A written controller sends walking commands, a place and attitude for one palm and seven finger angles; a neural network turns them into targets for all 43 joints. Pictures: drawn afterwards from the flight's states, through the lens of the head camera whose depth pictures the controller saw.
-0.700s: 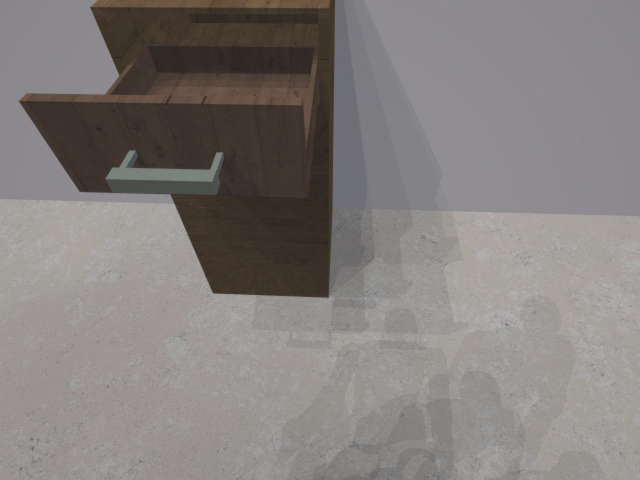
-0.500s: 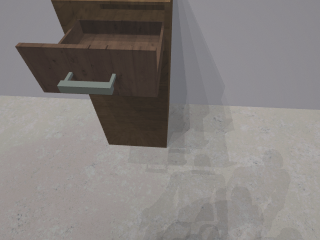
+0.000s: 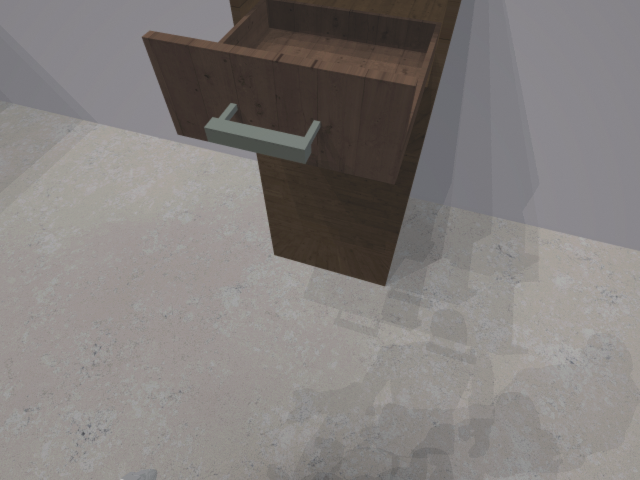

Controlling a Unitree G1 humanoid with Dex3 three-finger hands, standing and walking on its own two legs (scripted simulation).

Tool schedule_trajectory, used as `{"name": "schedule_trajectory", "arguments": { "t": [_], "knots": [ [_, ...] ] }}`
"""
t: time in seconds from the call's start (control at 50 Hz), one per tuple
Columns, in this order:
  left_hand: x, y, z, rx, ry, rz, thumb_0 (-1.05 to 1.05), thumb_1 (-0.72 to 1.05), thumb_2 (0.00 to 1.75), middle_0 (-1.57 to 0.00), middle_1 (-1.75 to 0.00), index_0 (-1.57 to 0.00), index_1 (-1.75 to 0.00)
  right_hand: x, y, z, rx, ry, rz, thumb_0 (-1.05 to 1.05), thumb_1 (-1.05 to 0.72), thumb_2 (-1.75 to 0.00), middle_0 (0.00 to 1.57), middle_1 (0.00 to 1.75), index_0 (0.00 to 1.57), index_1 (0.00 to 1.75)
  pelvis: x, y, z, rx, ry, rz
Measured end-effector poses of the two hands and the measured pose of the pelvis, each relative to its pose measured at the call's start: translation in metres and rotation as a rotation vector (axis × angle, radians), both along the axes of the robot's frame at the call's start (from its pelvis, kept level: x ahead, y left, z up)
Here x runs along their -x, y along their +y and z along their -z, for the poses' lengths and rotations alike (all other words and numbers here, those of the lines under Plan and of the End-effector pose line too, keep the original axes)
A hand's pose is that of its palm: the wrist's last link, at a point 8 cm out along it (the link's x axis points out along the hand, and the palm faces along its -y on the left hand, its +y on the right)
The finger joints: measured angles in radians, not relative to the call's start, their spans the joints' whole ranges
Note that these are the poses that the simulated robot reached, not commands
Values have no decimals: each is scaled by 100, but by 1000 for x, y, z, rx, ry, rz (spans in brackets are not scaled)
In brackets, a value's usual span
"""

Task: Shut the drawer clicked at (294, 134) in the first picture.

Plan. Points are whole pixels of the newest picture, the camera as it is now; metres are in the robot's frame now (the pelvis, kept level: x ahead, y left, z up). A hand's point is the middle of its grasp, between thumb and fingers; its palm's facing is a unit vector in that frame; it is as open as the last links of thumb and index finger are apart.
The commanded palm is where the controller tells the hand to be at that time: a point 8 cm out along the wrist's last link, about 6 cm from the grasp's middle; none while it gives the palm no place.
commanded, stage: stand and wait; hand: left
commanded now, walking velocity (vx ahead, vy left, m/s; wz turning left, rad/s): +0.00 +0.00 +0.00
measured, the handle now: (264, 129) +0.55 +0.11 +0.12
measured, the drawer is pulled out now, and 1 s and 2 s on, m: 0.30 0.30 0.30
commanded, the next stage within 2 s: turn or walk to find it in 0.18 s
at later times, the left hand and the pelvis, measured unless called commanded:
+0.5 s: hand out of the picture +0.06 +0.17 -0.18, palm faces +0.11 -0.97 -0.22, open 7.4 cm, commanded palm none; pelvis +0.02 -0.02 -0.01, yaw +3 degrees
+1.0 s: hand out of the picture +0.04 +0.16 -0.17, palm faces +0.09 -0.97 -0.22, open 7.4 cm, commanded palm none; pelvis +0.02 -0.03 +0.00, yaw +2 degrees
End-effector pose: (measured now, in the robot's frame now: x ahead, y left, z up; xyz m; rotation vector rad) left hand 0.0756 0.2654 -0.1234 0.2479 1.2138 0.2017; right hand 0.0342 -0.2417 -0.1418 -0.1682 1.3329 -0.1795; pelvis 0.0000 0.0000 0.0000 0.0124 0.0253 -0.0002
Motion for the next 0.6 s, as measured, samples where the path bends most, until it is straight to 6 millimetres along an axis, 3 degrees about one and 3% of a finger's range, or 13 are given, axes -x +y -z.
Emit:
{"name": "schedule_trajectory", "arguments": {
  "t": [0.14, 0.32, 0.6],
  "knots": [
    [25, -29, 8, 24, 116, -9, 1, 90, 90, -20, -30, -20, -29, -25, -13, 8, -24, -42, 7, 0, -91, -90, 20, 30, 20, 30, -11, -12, 3, 1, -30, 2],
    [27, -57, 16, 87, 136, -61, 1, 90, 90, -20, -30, -21, -30, -26, -13, 5, -26, 12, -1, 0, -91, -90, 20, 30, 20, 30, -23, -22, 0, 6, -34, -9],
    [23, -37, 19, 53, 73, -128, 1, 90, 90, -20, -30, -20, -30, -36, -12, 4, -3, 16, -55, 0, -91, -90, 20, 30, 20, 30, -22, -24, 4, 11, -37, -64]
  ]
}}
